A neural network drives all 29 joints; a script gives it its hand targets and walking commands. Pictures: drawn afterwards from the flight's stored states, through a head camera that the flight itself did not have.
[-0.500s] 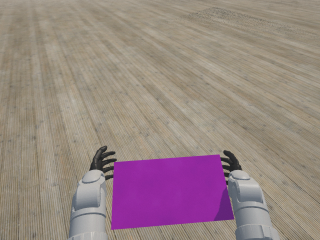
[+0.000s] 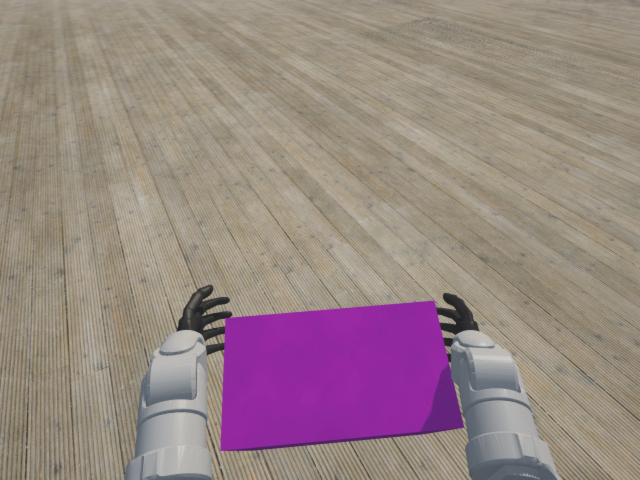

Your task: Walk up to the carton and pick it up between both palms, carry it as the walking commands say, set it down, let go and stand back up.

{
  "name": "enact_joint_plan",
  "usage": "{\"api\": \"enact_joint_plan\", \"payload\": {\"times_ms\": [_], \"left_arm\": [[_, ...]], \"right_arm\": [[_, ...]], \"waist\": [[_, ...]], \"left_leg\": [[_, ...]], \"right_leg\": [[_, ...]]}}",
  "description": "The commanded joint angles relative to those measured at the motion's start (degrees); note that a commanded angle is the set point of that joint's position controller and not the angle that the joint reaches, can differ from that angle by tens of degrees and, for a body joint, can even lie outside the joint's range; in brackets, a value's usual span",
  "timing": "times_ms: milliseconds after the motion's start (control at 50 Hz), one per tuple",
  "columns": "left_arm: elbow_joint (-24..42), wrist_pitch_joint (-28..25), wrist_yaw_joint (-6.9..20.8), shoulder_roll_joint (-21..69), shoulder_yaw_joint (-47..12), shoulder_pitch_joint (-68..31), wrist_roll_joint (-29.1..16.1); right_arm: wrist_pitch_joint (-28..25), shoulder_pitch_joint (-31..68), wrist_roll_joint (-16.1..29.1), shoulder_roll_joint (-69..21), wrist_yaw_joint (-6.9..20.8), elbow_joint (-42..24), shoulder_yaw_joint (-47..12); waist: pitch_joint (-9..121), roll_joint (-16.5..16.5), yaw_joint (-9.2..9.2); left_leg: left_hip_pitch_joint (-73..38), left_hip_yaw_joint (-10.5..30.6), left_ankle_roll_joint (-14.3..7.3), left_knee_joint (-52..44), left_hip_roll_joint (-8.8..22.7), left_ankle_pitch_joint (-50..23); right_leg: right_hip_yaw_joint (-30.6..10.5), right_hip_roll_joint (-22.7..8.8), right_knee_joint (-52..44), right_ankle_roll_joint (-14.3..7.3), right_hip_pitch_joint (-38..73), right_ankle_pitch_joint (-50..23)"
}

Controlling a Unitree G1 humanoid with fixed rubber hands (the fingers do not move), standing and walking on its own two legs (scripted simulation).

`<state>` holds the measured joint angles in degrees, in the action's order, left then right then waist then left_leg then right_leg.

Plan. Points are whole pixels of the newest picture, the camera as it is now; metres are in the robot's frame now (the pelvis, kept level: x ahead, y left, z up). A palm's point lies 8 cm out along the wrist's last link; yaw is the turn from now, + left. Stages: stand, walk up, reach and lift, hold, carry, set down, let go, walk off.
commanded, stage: hold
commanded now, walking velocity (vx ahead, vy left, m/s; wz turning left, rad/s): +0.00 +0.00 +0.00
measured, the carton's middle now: (334, 382) +0.29 +0.00 -0.05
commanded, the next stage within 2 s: carry in 0.70 s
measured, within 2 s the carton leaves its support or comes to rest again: neither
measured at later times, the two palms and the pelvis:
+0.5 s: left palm (199, 346) +0.28 +0.18 +0.04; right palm (473, 361) +0.27 -0.18 +0.03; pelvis +0.01 +0.01 +0.00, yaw -1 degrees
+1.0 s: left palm (139, 323) +0.29 +0.24 +0.08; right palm (418, 314) +0.32 -0.11 +0.07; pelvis +0.03 +0.05 -0.02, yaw +4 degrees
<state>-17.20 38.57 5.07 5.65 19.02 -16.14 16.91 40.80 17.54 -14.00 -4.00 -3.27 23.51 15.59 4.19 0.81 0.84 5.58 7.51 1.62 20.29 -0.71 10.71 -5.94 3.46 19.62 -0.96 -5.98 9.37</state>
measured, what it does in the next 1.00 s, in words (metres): shifts its weight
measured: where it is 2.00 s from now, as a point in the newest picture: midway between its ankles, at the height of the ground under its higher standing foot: (236, 460)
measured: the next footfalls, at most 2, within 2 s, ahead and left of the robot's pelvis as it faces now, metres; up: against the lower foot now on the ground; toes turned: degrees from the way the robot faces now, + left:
right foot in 1.22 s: +0.21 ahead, -0.03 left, +0.00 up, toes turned -7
left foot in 1.68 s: +0.32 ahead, +0.28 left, +0.00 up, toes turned +14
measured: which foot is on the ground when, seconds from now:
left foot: down 0.00-1.00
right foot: down 0.00-0.98, up 1.00-1.00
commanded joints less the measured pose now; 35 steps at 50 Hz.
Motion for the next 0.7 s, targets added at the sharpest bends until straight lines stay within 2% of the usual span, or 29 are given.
{"api": "enact_joint_plan", "payload": {"times_ms": [0, 20, 40, 80, 100, 120, 140, 160, 200, 220, 240, 260, 300, 320, 360, 380, 400, 420, 440, 460, 480, 500, 520, 560, 580, 600, 620, 660, 680], "left_arm": [[1.3, -0.1, 16.3, 50.9, -36.6, -30.2, -16.7], [1.6, 0.2, 16.4, 51.8, -37.7, -32.4, -17.5], [6.1, -0.6, 15.9, 52.0, -38.4, -30.8, -18.3], [3.7, 0.3, 15.7, 52.3, -38.7, -27.1, -18.0], [4.2, 0.6, 15.6, 51.9, -39.8, -29.2, -19.0], [5.7, 0.4, 15.2, 51.5, -40.7, -27.7, -20.7], [5.3, 0.4, 15.0, 51.1, -39.9, -25.1, -18.9], [6.0, 0.3, 14.6, 51.9, -40.7, -25.3, -19.7], [7.2, -0.8, 14.3, 52.5, -41.4, -27.2, -19.6], [6.7, -0.1, 13.7, 53.4, -42.9, -26.9, -20.5], [7.0, -0.2, 13.6, 52.4, -42.6, -24.1, -20.3], [9.1, -0.4, 13.5, 51.7, -41.9, -26.4, -19.6], [4.2, 0.2, 13.5, 51.7, -40.2, -25.7, -17.4], [5.1, -0.1, 13.1, 52.1, -40.7, -26.4, -17.9], [4.9, 0.3, 12.7, 53.3, -41.2, -25.5, -16.9], [3.6, 0.5, 12.7, 55.4, -42.0, -24.8, -19.1], [5.7, 0.0, 12.4, 54.4, -41.3, -24.8, -17.9], [9.3, -0.5, 12.2, 56.3, -43.6, -25.5, -19.1], [11.8, -0.6, 12.1, 56.6, -45.0, -29.0, -21.2], [9.3, -0.2, 11.8, 54.0, -42.0, -26.6, -19.7], [8.4, 0.2, 11.6, 54.0, -42.1, -24.7, -19.7], [6.9, 0.1, 11.6, 52.8, -41.3, -24.3, -18.6], [7.8, -0.1, 11.5, 53.5, -41.1, -24.4, -18.5], [5.2, 0.8, 11.9, 53.4, -41.7, -22.5, -17.7], [5.6, 1.0, 11.8, 53.6, -41.2, -23.3, -17.4], [4.7, 0.9, 12.1, 54.1, -41.2, -22.9, -19.2], [9.1, -0.2, 12.5, 53.7, -43.1, -25.8, -20.1], [9.9, -0.2, 12.5, 54.8, -44.8, -29.6, -21.6], [9.8, -0.4, 11.8, 54.0, -44.7, -27.2, -21.1]], "right_arm": [[-3.3, 36.7, 17.5, -55.0, 22.2, -10.5, -32.6], [-3.3, 36.7, 17.7, -55.0, 21.8, -10.6, -33.1], [-3.6, 36.5, 18.0, -56.1, 21.7, -15.1, -35.1], [-3.1, 37.2, 17.9, -53.8, 21.3, -17.3, -35.1], [-2.7, 33.6, 17.6, -52.7, 21.0, -13.6, -33.6], [-3.1, 33.4, 18.7, -53.3, 20.8, -16.7, -34.5], [-3.2, 35.3, 19.2, -52.8, 20.8, -19.1, -36.5], [-3.1, 34.4, 19.4, -53.8, 20.6, -19.1, -37.5], [-3.5, 37.0, 18.5, -52.6, 21.2, -20.8, -37.8], [-2.8, 32.4, 19.0, -51.8, 21.4, -16.8, -37.6], [-3.4, 34.3, 19.6, -50.8, 20.9, -21.2, -38.8], [-3.0, 33.2, 19.3, -52.3, 21.3, -19.7, -38.5], [-2.7, 33.6, 17.7, -50.5, 22.3, -16.6, -36.4], [-3.1, 33.8, 17.9, -51.1, 22.3, -16.2, -36.6], [-2.9, 33.9, 17.9, -51.7, 22.7, -16.2, -36.3], [-3.0, 35.3, 18.8, -50.8, 22.2, -17.9, -37.6], [-3.5, 40.2, 19.4, -50.2, 22.9, -20.5, -38.9], [-3.5, 37.8, 20.2, -51.6, 23.3, -20.0, -40.1], [-3.8, 36.3, 20.8, -51.5, 23.0, -20.0, -39.5], [-3.1, 35.3, 20.3, -53.4, 23.2, -17.3, -39.4], [-3.1, 35.6, 19.9, -51.9, 22.8, -19.4, -39.4], [-2.4, 32.1, 18.8, -51.7, 22.9, -14.4, -36.9], [-2.9, 33.1, 18.6, -52.0, 22.8, -16.7, -37.4], [-3.0, 34.5, 18.1, -50.5, 22.7, -18.4, -36.8], [-2.7, 31.7, 18.2, -51.4, 22.7, -14.3, -35.6], [-3.0, 32.3, 18.1, -50.3, 22.4, -16.5, -35.8], [-3.4, 31.8, 18.7, -51.9, 22.3, -15.6, -36.3], [-3.5, 33.5, 19.6, -53.4, 21.7, -15.9, -37.6], [-2.9, 32.4, 17.5, -54.5, 21.8, -18.2, -37.5]], "waist": [[15.4, -0.2, 0.26], [14.1, -1.9, -1.00], [17.3, 1.9, -0.20], [18.8, 0.1, -1.49], [14.7, -2.2, -1.32], [15.6, 0.5, -2.71], [16.6, -0.6, -0.31], [18.6, 1.7, -1.00], [19.3, 1.4, -1.05], [15.2, -2.4, -0.43], [17.7, 0.5, -1.46], [17.7, 0.7, -1.22], [13.1, -1.6, -2.28], [11.3, 0.5, -1.43], [10.2, -1.3, -0.78], [11.0, 0.3, -1.39], [17.0, -1.9, 0.71], [18.8, -0.3, -0.16], [19.7, -1.8, -0.82], [19.1, 1.8, 1.10], [18.7, 2.1, -0.45], [14.6, 1.1, -0.15], [15.8, 2.2, 0.57], [14.8, -1.4, -0.11], [14.2, -3.0, -0.56], [12.0, 0.1, -2.46], [15.8, -1.0, -1.00], [15.9, -2.3, -1.19], [22.3, -4.0, -0.69]], "left_leg": [[-2.1, -4.9, -1.0, -3.9, -4.0, -11.2], [-0.5, -5.0, -0.8, -4.7, -4.4, -9.4], [-1.2, -4.3, -1.5, -4.1, -3.9, -13.8], [-3.3, -4.7, -0.8, -4.0, -4.6, -14.2], [-1.4, -4.9, -0.4, -4.3, -4.3, -13.8], [-4.4, -4.4, -0.5, -3.0, -4.1, -17.4], [-2.6, -4.4, -0.6, -3.4, -3.9, -17.0], [-3.7, -4.1, -0.7, -3.4, -4.2, -18.1], [-2.7, -4.5, -1.0, -3.3, -4.1, -15.6], [-4.2, -4.3, -0.7, -3.3, -4.0, -17.5], [-3.6, -3.4, -0.9, -3.0, -3.4, -18.6], [-4.2, -3.9, -1.0, -2.8, -3.9, -17.9], [-2.2, -4.3, -0.5, -4.0, -4.2, -12.9], [-0.5, -3.9, -0.5, -4.3, -3.6, -12.0], [-0.8, -4.2, -0.5, -4.5, -3.7, -8.7], [-0.4, -3.9, -1.0, -4.0, -3.6, -13.2], [-1.9, -3.9, -0.5, -4.0, -3.4, -13.6], [-3.4, -2.8, -0.5, -3.4, -2.9, -17.7], [-4.7, -3.2, -0.2, -2.6, -3.4, -22.1], [-3.8, -3.0, -0.8, -1.9, -3.0, -20.5], [-5.5, -3.8, -0.7, -2.6, -3.7, -19.7], [-4.8, -3.6, -0.5, -2.8, -3.3, -16.4], [-4.6, -3.3, -0.8, -3.1, -3.3, -17.1], [-4.3, -3.8, -0.1, -4.0, -4.1, -14.2], [-4.6, -4.1, -0.3, -3.7, -3.8, -14.2], [-3.1, -4.1, -0.5, -3.2, -3.5, -13.3], [-4.3, -3.7, -0.4, -3.2, -3.8, -15.2], [-2.6, -3.5, -0.6, -2.7, -4.0, -13.8], [0.3, -2.7, -2.0, 5.9, 5.8, -5.3]], "right_leg": [[0.9, 0.5, -3.9, 3.1, 8.0, -14.0], [0.6, 0.5, -3.5, 3.0, 8.8, -13.3], [0.7, 0.6, -3.6, 3.1, 10.2, -16.3], [0.9, 0.9, -4.1, 3.2, 8.5, -14.9], [1.7, 1.0, -3.8, 2.4, 8.6, -13.6], [1.2, 1.4, -4.4, 2.6, 6.8, -15.5], [1.6, 0.7, -3.6, 2.6, 8.7, -15.7], [1.9, 1.5, -3.6, 2.5, 9.1, -17.2], [1.7, 1.4, -3.2, 2.5, 8.6, -13.5], [2.2, 1.9, -3.4, 2.0, 6.8, -14.0], [1.8, 1.1, -3.3, 2.2, 9.0, -16.6], [1.7, 1.9, -2.9, 1.9, 7.4, -16.1], [2.7, 2.0, -4.0, 1.5, 5.6, -10.1], [2.8, 2.5, -3.3, 1.3, 4.6, -7.7], [2.9, 2.6, -3.3, 0.9, 4.4, -5.7], [3.4, 2.7, -2.6, 1.1, 6.0, -8.9], [3.2, 1.9, -2.7, 1.0, 8.5, -9.1], [3.1, 3.1, -2.4, 1.2, 7.4, -10.6], [2.4, 2.7, -2.3, 0.9, 6.7, -13.9], [1.8, 2.2, -2.1, 1.3, 8.0, -14.6], [2.7, 2.4, -2.3, 1.5, 6.3, -13.0], [2.5, 2.4, -3.0, 1.3, 2.7, -10.0], [2.7, 2.4, -2.7, 1.2, 4.8, -12.1], [3.0, 2.7, -3.8, 1.2, 5.7, -9.7], [2.0, 2.0, -3.7, 1.0, 4.5, -9.9], [2.6, 2.3, -4.0, 1.0, 4.6, -8.1], [2.1, 2.3, -4.1, 1.0, 5.3, -9.7], [2.2, 2.3, -2.8, 0.7, 5.4, -9.8], [0.6, -11.2, 2.9, -0.2, 6.3, -4.7]]}}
